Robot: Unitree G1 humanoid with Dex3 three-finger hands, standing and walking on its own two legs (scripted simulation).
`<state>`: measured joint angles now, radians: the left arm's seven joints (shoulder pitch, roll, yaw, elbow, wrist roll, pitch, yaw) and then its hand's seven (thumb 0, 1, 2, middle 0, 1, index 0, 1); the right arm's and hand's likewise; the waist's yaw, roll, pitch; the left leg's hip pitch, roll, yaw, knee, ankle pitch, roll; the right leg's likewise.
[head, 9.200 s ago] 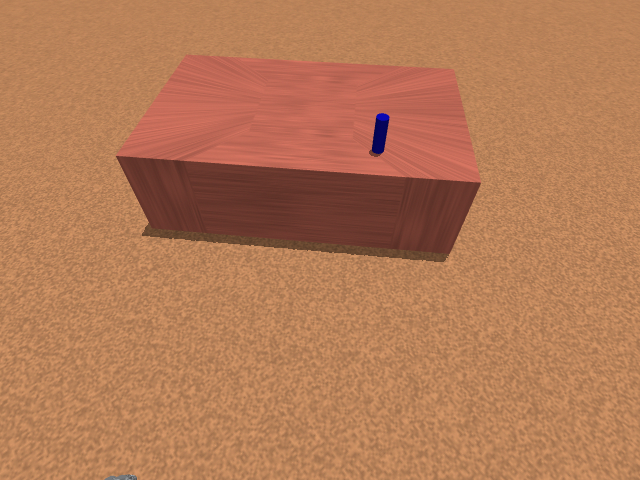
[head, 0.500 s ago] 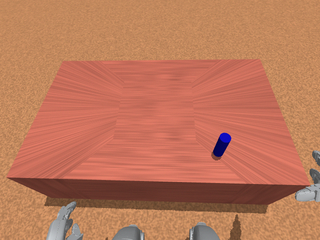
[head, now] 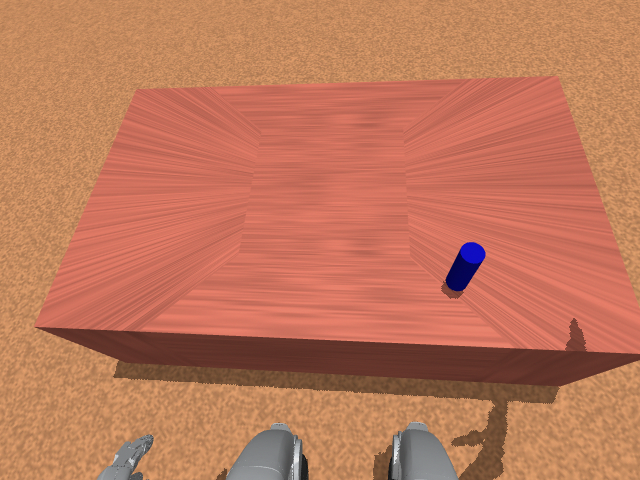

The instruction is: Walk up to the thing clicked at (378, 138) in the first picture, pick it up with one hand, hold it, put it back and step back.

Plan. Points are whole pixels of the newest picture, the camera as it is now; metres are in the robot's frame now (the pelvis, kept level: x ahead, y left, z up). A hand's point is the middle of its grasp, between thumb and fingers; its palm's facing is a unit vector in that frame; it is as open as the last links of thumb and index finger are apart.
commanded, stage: go down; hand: right
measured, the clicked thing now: (464, 268) +0.48 -0.21 -0.26
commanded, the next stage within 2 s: none
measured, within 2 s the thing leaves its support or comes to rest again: neither
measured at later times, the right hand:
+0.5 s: hand out of the picture +0.38 -0.39 +0.01, palm faces +0.20 +0.98 -0.08, open 17.4 cm
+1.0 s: hand out of the picture +0.40 -0.40 +0.02, palm faces +0.21 +0.97 -0.07, open 17.5 cm
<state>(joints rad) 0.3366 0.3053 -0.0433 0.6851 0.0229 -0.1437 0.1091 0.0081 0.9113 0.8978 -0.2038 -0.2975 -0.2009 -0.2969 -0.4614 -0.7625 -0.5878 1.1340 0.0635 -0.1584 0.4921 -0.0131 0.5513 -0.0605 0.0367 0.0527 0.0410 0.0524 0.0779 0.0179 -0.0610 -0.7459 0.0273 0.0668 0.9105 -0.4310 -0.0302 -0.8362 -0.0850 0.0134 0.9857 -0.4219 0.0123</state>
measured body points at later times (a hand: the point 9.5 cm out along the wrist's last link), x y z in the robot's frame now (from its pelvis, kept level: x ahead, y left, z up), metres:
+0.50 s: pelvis +0.00 -0.01 -0.01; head +0.12 -0.06 +0.43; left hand +0.07 +0.28 -0.09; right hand +0.36 -0.44 +0.02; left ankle +0.00 +0.15 -0.68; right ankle +0.03 -0.12 -0.68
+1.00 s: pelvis +0.00 -0.01 -0.01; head +0.13 -0.06 +0.42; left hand +0.06 +0.27 -0.10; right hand +0.38 -0.45 +0.03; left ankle +0.00 +0.15 -0.68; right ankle +0.03 -0.12 -0.68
